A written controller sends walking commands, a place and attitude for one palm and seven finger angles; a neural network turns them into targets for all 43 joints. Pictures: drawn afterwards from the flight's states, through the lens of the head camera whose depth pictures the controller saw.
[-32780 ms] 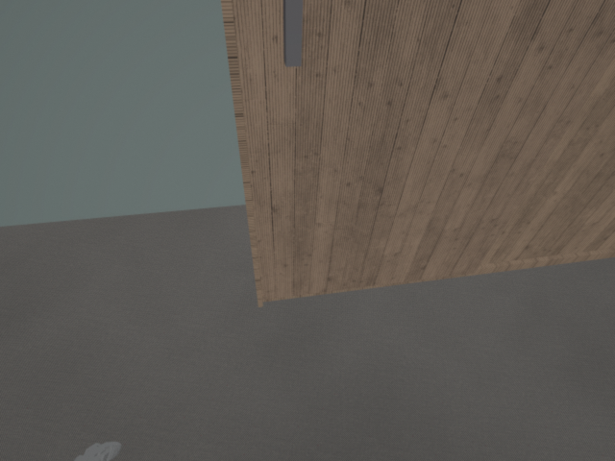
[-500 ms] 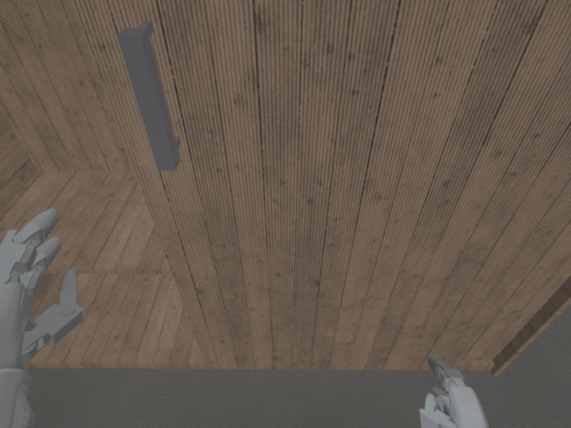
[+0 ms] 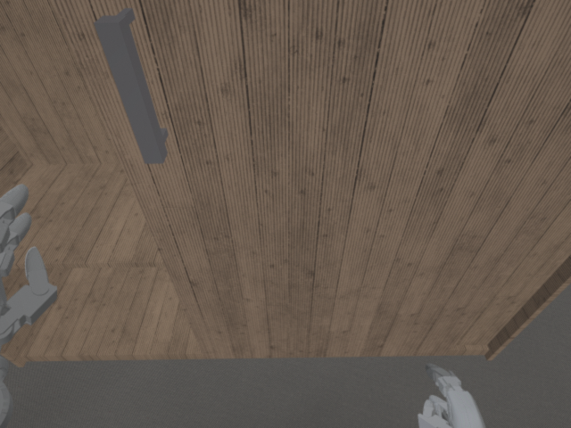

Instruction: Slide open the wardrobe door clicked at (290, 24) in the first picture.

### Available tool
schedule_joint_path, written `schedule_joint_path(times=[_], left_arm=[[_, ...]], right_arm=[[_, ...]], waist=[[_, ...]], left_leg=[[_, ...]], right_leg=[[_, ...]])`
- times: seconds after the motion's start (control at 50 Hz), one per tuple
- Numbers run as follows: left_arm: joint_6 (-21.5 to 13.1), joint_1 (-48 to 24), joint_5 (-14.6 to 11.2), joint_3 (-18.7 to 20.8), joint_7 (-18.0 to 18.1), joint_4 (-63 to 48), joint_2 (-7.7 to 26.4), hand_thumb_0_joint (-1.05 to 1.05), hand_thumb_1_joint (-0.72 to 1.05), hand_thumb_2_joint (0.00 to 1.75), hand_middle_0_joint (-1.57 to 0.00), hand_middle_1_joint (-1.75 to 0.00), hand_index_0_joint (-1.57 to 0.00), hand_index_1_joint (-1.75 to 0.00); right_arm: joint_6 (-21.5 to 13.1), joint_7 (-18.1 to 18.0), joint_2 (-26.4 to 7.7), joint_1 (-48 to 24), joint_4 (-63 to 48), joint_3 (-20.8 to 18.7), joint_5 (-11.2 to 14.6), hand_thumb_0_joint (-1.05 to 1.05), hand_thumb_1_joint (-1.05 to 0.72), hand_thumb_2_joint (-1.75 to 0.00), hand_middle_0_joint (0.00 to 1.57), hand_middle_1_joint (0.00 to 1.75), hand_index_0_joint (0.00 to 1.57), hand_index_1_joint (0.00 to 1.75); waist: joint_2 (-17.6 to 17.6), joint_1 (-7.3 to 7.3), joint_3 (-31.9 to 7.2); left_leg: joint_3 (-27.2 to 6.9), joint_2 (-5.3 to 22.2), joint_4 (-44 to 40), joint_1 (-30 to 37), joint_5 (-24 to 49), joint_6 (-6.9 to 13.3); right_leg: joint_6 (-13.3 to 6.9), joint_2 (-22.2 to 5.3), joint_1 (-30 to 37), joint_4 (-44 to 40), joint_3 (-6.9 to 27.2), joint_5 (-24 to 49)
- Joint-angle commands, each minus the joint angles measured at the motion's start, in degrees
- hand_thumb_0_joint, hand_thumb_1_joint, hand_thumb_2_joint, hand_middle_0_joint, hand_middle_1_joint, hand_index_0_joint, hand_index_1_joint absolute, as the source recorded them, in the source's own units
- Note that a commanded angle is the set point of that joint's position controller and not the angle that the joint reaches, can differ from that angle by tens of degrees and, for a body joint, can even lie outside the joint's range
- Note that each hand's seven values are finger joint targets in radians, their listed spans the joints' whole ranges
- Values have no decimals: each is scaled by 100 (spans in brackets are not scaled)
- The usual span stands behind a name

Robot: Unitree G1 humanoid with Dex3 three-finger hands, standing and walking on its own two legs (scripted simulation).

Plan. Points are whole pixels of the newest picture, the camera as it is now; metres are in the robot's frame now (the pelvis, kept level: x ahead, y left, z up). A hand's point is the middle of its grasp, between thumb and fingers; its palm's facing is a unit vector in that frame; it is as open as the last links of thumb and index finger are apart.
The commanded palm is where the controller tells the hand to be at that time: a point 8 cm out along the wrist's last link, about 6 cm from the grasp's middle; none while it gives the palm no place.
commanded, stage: step back with the hand held close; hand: left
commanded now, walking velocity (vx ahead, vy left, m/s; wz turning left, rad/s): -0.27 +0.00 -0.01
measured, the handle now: (142, 90) +0.46 +0.26 +0.26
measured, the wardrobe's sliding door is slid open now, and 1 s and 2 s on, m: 0.65 0.65 0.65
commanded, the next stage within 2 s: stop stepping back and stand still in 0.94 s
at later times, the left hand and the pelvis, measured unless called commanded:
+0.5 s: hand out of the picture +0.12 +0.32 +0.15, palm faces +0.46 -0.76 -0.45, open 7.4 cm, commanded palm +0.05 +0.34 +0.17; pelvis -0.07 +0.04 -0.01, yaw +3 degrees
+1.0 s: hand out of the picture +0.02 +0.35 +0.17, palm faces +0.48 -0.76 -0.43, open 7.5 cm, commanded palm -0.03 +0.37 +0.17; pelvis -0.16 +0.07 -0.01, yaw +2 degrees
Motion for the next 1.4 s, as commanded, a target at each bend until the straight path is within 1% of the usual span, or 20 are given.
schedule_joint_path(times=[0.0, 0.16, 0.42, 0.62, 0.7, 0.74, 0.82, 0.88, 0.94, 0.98, 1.0, 1.02, 1.06, 1.08, 1.12, 1.14, 1.18, 1.22, 1.3, 1.38], left_arm=[[-382, 154, 78, 409, 51, -1127, 815, 0, 90, 90, -20, -30, -20, -30], [-519, 521, 7, 942, 183, -1600, 1347, 0, 90, 90, -20, -30, -20, -30], [-873, 163, 296, 779, 230, -1304, 1042, 0, 90, 90, -20, -30, -20, -30], [-1110, -298, 247, 589, 383, -1729, 1098, 0, 90, 90, -20, -30, -20, -30], [-1130, -799, 267, 655, 417, -1795, 1302, 0, 90, 90, -20, -30, -20, -30], [-1177, -738, 440, 831, 359, -1682, 1199, 0, 90, 90, -20, -30, -20, -30], [-1194, -190, 261, 1004, 228, -1699, 1317, 0, 90, 90, -20, -30, -20, -30], [-1106, 522, 52, 877, 210, -2058, 1171, 0, 90, 90, -20, -30, -20, -30], [-1172, 215, -39, 927, 209, -2206, 1311, 0, 90, 90, -20, -30, -20, -30], [-1257, -207, 79, 886, 276, -2025, 1513, 0, 90, 90, -20, -30, -20, -30], [-1266, -418, 91, 1059, 353, -2038, 1677, 0, 90, 90, -20, -30, -20, -30], [-1242, -581, 108, 1020, 408, -1839, 1570, 0, 90, 90, -20, -30, -20, -30], [-998, -1119, 211, 341, 211, -1170, 1051, 0, 90, 90, -20, -30, -20, -30], [-827, -1145, 235, 444, 235, -896, 1096, 0, 90, 90, -20, -30, -20, -30], [-712, -1233, 191, 370, 187, -926, 971, 0, 90, 90, -20, -30, -20, -30], [-782, -1470, 163, 377, 211, -1458, 1060, 0, 90, 90, -20, -30, -20, -30], [-936, -1606, 222, 539, 280, -1952, 1242, 0, 90, 90, -20, -30, -20, -30], [-957, -615, 16, 817, 222, -2594, 1420, 0, 90, 90, -20, -30, -20, -30], [-886, 1405, 119, 1178, 218, -3032, 1442, 0, 90, 90, -20, -30, -20, -30], [-740, 1436, 212, 1153, 377, -2375, 1443, 0, 90, 90, -20, -30, -20, -30]], right_arm=[[-96, -44, -648, -659, -1185, -300, 48, 0, -90, -90, 20, 30, 20, 30], [24, -127, -690, -596, -1467, -358, 71, 0, -90, -90, 20, 30, 20, 30], [-439, -172, -845, -478, -1422, -428, 74, 0, -90, -90, 20, 30, 20, 30], [-643, -98, -622, -99, -933, -469, -28, 0, -90, -90, 20, 30, 20, 30], [-739, -227, -813, -334, -998, -450, -8, 0, -90, -90, 20, 30, 20, 30], [-831, -229, -932, -518, -1113, -473, -49, 0, -90, -90, 20, 30, 20, 30], [-883, 24, -654, -444, -1089, -601, -58, 0, -90, -90, 20, 30, 20, 30], [-928, 164, -507, -408, -1051, -547, 14, 0, -90, -90, 20, 30, 20, 30], [-863, 202, -488, -249, -868, -527, -52, 0, -90, -90, 20, 30, 20, 30], [-772, 152, -425, -248, -560, -534, 9, 0, -90, -90, 20, 30, 20, 30], [-797, 125, -410, -308, -533, -494, -104, 0, -90, -90, 20, 30, 20, 30], [-840, 133, -318, -364, -695, -334, -177, 0, -90, -90, 20, 30, 20, 30], [-869, 27, -506, -374, -698, -398, 80, 0, -90, -90, 20, 30, 20, 30], [-822, -81, -557, -433, -653, -371, 94, 0, -90, -90, 20, 30, 20, 30], [-883, -164, -696, -314, -662, -368, 131, 0, -90, -90, 20, 30, 20, 30], [-991, -114, -835, -301, -800, -413, 73, 0, -90, -90, 20, 30, 20, 30], [-1129, 42, -705, -241, -846, -446, 43, 0, -90, -90, 20, 30, 20, 30], [-1193, 154, -585, -271, -901, -448, -52, 0, -90, -90, 20, 30, 20, 30], [-968, 337, -551, -468, -1058, -473, -40, 0, -90, -90, 20, 30, 20, 30], [-729, 109, -454, -220, -929, -449, -122, 0, -90, -90, 20, 30, 20, 30]], waist=[[76, -151, -856], [-125, -152, -892], [669, -136, -389], [-818, -422, -464], [671, -398, -81], [2117, -190, -319], [578, -14, -829], [1061, -32, -1331], [773, -90, -1448], [-1630, -188, -783], [-1514, -184, -555], [-1133, -134, -526], [-1670, -378, -231], [-1179, -404, 54], [866, -479, -103], [2121, -402, -353], [965, -355, -300], [545, -366, -663], [1472, -125, -953], [1347, -274, -706]], left_leg=[[-122, 159, 258, 1138, 2167, 244], [-465, 373, -141, 539, 1499, 205], [-1401, 797, -1619, -2214, -2939, 445], [-600, 11, 1515, 790, -827, -59], [-1542, 630, -638, -199, -1962, 114], [-2798, 1681, -2603, -3061, -4617, 555], [-1607, 1329, -2027, -1703, -2543, 319], [-835, 1019, -1974, -395, -1794, -224], [-251, 791, -813, 486, -514, -846], [-373, 155, 3160, 427, -968, -652], [-524, -159, 4365, -598, -1859, -584], [-441, -91, 4408, -1241, -1916, -544], [-436, 167, 2936, -1152, -1110, -249], [-274, 170, 1914, -733, -639, -162], [-595, 319, -63, 362, 1539, 24], [-1835, 1285, -522, 703, 2815, 172], [-2814, 1699, -1301, 74, 128, 449], [-3234, 1681, -1849, 166, -1349, -188], [-1174, 873, -2284, -817, -2905, -728], [-873, 888, -2182, -722, -2612, -514]], right_leg=[[507, -615, -1064, -77, 355, 2847], [249, -380, -1183, 126, 374, 1272], [126, 122, 163, 1116, 393, -143], [-528, -1215, -3446, -783, 1681, -1220], [63, -135, -2825, 466, 762, -1212], [192, 687, -110, 3488, 408, -736], [24, 628, -801, 3900, 269, -1276], [-106, 617, -970, 2218, -231, -1750], [-311, 64, -1072, -298, 75, -1422], [-1058, -2221, -3072, -1544, 2581, -454], [-1428, -2711, -2926, -1292, 2811, 949], [-1301, -2426, -2030, -460, 1663, 3004], [-713, -1613, -1369, 247, 1246, 3297], [-556, -1367, -1555, 582, 1010, 3102], [0, -516, -1922, 2263, 315, 1703], [137, 45, -2358, 3146, 274, -747], [92, 222, -2297, 3637, 839, -1721], [135, 82, -2417, 3815, 837, -1212], [54, 413, -1173, 3280, -20, -336], [-105, 539, -696, 1773, -532, -1136]])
